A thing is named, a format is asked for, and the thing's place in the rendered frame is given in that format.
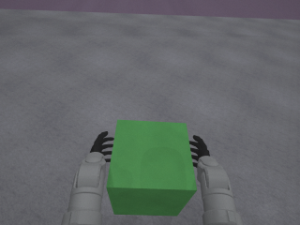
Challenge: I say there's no right robot hand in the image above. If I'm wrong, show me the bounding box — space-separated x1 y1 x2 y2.
189 135 210 168

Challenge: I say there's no carton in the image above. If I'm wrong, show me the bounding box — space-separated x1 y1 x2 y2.
106 119 197 217

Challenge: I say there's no robot right forearm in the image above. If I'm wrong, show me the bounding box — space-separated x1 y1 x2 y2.
197 156 244 225

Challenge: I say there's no left robot hand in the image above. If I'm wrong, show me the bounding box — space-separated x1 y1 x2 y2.
90 131 114 162

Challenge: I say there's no robot left forearm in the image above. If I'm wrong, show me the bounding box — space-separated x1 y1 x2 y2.
61 152 106 225

